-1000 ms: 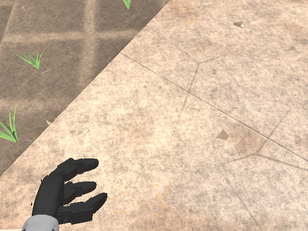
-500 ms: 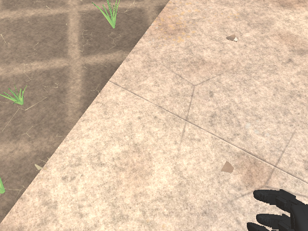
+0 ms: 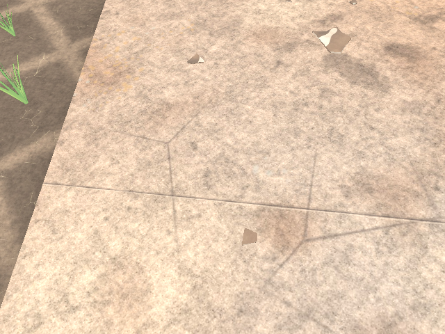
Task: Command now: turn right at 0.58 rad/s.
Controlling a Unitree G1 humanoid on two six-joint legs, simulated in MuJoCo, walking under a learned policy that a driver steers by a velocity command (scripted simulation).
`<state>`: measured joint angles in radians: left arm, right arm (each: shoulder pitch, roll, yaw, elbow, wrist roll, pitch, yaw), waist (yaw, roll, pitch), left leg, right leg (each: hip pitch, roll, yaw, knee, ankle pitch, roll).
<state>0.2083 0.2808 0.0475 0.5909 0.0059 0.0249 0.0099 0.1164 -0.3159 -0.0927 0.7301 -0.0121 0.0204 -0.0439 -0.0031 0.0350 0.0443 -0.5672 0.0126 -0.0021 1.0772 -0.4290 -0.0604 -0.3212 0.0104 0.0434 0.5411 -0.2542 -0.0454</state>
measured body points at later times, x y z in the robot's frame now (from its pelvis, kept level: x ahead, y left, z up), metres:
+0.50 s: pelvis +0.00 +0.03 +0.00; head +0.04 +0.04 +0.45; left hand +0.24 +0.27 -0.09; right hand +0.08 -0.28 -0.08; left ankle +0.03 +0.14 -0.74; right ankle -0.05 -0.09 -0.65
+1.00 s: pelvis -0.03 -0.01 +0.00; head -0.02 -0.02 +0.45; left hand +0.23 +0.13 -0.09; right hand -0.03 -0.31 -0.12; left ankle +0.02 +0.13 -0.72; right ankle -0.06 -0.10 -0.74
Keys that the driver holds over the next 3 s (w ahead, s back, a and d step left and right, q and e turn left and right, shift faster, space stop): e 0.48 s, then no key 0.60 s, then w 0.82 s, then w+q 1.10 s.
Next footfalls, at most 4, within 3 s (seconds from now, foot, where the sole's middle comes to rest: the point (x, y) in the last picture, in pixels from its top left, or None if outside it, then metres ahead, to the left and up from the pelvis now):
0.36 left None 0.07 0.12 -0.78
0.76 right None -0.03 -0.12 -0.78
1.04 left None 0.06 0.11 -0.78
1.92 left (290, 324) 0.47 -0.10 -0.78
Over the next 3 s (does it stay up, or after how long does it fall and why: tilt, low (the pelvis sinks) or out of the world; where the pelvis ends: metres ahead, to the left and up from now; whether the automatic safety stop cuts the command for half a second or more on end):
stays up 0.78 -0.21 -0.02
